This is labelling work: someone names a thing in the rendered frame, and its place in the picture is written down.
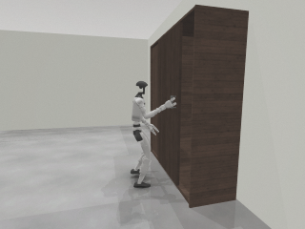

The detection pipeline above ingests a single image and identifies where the robot right forearm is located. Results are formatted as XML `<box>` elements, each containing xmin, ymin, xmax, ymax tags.
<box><xmin>145</xmin><ymin>105</ymin><xmax>166</xmax><ymax>119</ymax></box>

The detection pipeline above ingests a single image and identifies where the left robot hand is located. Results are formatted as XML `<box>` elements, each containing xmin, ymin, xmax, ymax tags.
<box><xmin>148</xmin><ymin>123</ymin><xmax>159</xmax><ymax>135</ymax></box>

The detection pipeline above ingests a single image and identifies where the right robot thigh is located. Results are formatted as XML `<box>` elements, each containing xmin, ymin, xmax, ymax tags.
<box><xmin>134</xmin><ymin>131</ymin><xmax>152</xmax><ymax>162</ymax></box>

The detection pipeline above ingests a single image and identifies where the right robot hand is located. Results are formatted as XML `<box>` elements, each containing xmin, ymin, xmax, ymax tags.
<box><xmin>164</xmin><ymin>97</ymin><xmax>176</xmax><ymax>109</ymax></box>

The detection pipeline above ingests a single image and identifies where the robot left forearm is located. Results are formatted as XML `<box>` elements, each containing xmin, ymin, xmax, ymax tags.
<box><xmin>141</xmin><ymin>116</ymin><xmax>150</xmax><ymax>127</ymax></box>

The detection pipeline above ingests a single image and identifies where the robot right upper arm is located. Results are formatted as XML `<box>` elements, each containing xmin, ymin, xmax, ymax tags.
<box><xmin>135</xmin><ymin>97</ymin><xmax>147</xmax><ymax>119</ymax></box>

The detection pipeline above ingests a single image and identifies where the wardrobe door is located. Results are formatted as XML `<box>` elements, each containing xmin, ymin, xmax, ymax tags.
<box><xmin>152</xmin><ymin>44</ymin><xmax>158</xmax><ymax>155</ymax></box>
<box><xmin>157</xmin><ymin>22</ymin><xmax>183</xmax><ymax>186</ymax></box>

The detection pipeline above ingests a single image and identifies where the robot right foot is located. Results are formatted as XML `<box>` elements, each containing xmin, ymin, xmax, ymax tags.
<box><xmin>133</xmin><ymin>181</ymin><xmax>151</xmax><ymax>188</ymax></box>

